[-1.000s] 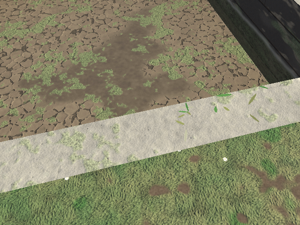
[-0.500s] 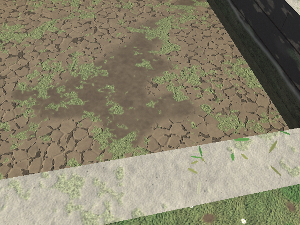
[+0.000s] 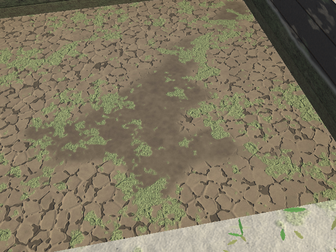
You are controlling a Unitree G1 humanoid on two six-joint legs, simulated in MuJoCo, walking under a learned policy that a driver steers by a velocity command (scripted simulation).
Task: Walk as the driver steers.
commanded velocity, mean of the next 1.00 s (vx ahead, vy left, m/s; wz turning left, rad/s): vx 0.50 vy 0.00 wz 0.40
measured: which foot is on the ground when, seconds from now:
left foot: up 0.00-0.40, down 0.42-1.00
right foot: down 0.00-0.40, up 0.42-0.86, down 0.88-1.00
